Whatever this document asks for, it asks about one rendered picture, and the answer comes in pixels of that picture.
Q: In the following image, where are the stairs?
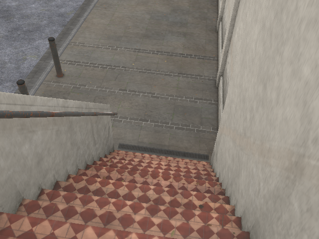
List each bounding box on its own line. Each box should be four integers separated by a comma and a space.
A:
0, 149, 250, 239

